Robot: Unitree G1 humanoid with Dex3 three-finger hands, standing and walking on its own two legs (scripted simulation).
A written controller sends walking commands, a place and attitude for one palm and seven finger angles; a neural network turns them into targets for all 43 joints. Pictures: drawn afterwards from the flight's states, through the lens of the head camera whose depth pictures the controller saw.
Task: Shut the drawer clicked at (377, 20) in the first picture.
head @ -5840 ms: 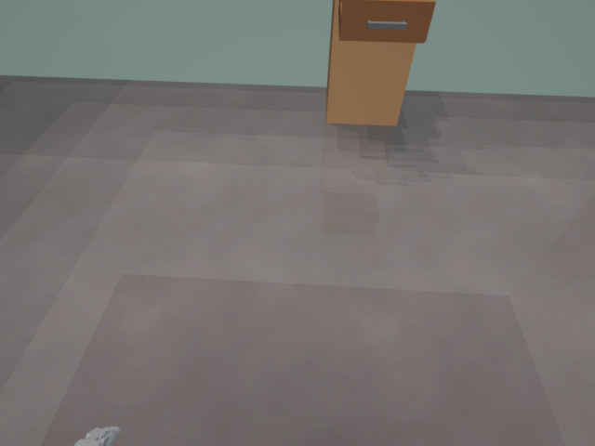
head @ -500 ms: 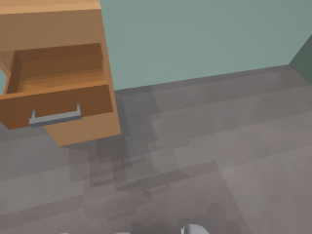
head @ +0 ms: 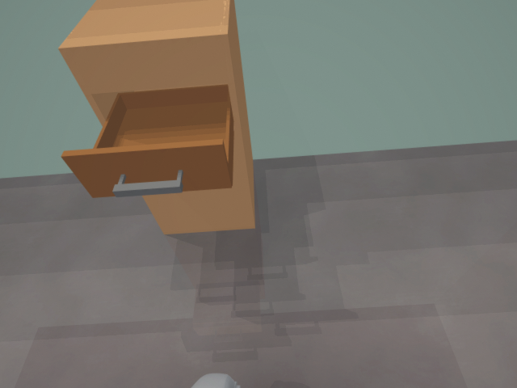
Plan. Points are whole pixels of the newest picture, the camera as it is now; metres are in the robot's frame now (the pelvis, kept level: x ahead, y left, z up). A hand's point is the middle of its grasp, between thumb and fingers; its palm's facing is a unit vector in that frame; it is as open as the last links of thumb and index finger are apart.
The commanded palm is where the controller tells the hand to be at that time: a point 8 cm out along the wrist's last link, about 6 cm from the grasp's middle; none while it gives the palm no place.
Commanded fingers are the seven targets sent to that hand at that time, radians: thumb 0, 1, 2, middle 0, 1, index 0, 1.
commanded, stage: take the last steps up to it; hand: left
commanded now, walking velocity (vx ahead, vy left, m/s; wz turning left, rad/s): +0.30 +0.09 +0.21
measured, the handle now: (150, 182) +0.58 +0.32 -0.09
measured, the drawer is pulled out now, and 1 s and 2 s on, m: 0.26 0.26 0.26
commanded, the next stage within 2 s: come to a stop and stand still in 0.98 s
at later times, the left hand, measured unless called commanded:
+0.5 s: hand out of the picture +0.04 +0.26 -0.17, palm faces +0.13 -0.97 -0.19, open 7.4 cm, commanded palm none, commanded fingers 0.00 0.90 0.90 -0.20 -0.30 -0.20 -0.30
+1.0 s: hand (157, 330) +0.25 +0.23 -0.17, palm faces +0.11 -0.97 -0.22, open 7.2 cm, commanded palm none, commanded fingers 0.00 0.90 0.90 -0.20 -0.30 -0.20 -0.30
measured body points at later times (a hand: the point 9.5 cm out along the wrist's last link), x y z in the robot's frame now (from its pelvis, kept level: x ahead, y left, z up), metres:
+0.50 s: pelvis +0.05 +0.07 +0.00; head +0.06 +0.08 +0.45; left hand +0.03 +0.31 -0.16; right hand +0.07 -0.17 -0.14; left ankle -0.03 +0.14 -0.74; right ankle +0.10 -0.07 -0.67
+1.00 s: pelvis +0.20 +0.05 +0.00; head +0.20 +0.04 +0.45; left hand +0.24 +0.29 -0.15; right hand +0.22 -0.18 -0.16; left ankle +0.23 +0.19 -0.69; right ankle +0.24 -0.05 -0.74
